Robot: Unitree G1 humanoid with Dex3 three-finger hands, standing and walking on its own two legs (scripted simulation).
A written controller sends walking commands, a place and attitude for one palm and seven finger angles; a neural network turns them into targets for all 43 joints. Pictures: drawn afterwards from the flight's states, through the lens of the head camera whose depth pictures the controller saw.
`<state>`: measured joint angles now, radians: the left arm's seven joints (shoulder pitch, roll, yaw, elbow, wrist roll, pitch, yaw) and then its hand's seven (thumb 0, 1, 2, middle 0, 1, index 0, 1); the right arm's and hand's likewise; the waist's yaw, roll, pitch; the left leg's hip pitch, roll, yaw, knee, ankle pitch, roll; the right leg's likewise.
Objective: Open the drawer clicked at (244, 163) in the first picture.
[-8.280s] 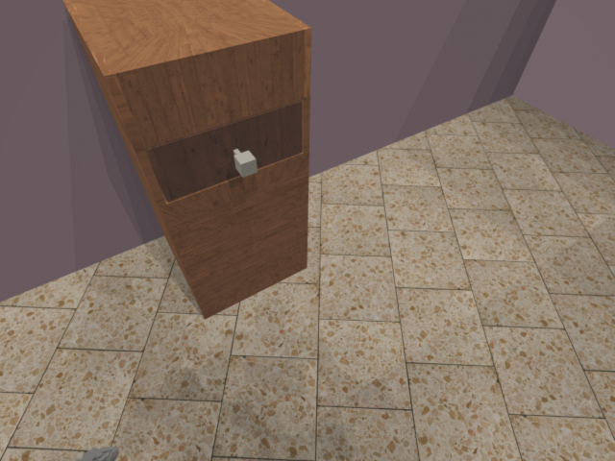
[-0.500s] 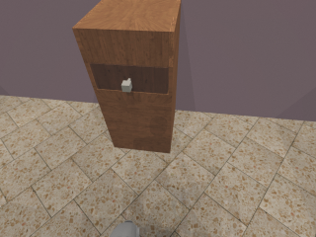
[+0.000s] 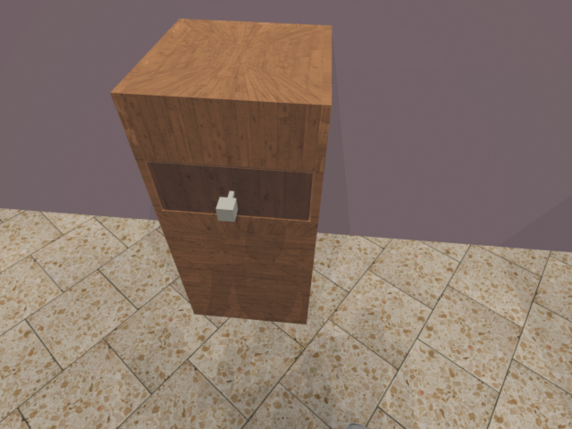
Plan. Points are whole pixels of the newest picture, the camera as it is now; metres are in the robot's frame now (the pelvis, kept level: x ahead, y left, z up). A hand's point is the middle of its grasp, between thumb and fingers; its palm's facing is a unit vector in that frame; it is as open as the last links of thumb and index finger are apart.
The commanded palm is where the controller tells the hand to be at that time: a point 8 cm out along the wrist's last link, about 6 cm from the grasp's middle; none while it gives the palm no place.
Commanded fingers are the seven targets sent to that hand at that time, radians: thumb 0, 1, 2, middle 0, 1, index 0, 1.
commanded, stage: take the last steps up to it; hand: left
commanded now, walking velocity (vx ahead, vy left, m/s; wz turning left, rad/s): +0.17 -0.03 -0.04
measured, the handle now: (228, 203) +0.62 +0.17 -0.11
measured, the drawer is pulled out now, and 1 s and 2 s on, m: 0.00 0.00 0.00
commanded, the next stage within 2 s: come to a stop and stand still in 0.02 s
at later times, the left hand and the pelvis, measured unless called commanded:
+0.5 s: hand out of the picture +0.15 +0.18 -0.18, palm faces +0.05 -0.97 -0.22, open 7.3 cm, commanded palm none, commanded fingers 0.00 0.90 0.90 -0.20 -0.30 -0.20 -0.30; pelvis +0.09 -0.01 -0.01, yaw +0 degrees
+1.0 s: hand out of the picture +0.08 +0.15 -0.17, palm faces +0.00 -0.98 -0.22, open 7.4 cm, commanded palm none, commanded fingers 0.00 0.90 0.90 -0.20 -0.30 -0.20 -0.30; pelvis +0.06 -0.03 +0.00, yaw -1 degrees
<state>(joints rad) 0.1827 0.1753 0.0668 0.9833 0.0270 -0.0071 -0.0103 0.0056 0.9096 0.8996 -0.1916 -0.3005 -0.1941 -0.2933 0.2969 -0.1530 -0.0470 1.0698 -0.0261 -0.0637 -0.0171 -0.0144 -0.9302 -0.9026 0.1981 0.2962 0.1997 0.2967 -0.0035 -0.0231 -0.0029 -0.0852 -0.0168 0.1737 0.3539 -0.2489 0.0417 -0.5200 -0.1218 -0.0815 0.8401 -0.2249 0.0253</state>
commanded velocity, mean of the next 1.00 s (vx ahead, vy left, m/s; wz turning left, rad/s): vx -0.07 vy -0.02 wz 0.00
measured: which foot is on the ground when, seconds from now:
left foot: down 0.00-0.14, up 0.16-0.50, down 0.52-1.00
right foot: up 0.00-0.10, down 0.12-0.54, up 0.56-0.94, down 0.96-1.00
